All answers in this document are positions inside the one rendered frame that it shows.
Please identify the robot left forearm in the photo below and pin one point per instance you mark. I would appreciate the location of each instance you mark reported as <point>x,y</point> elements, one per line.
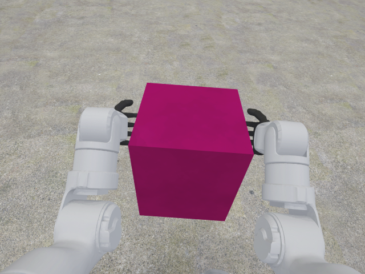
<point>100,131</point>

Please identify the robot left upper arm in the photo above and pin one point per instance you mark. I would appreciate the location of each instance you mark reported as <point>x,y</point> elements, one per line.
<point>84,232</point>

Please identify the robot right upper arm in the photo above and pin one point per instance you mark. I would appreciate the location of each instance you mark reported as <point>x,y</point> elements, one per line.
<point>293,244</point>

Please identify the robot right forearm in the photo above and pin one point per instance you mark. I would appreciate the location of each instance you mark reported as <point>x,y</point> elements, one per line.
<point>285,146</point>

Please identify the left robot hand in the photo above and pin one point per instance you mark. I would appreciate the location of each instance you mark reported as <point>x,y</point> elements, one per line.
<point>119,107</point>

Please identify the right robot hand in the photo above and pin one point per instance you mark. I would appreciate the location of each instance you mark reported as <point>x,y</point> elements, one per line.
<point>262,118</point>

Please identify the carton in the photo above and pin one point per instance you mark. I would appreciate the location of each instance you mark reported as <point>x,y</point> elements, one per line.
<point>190,150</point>

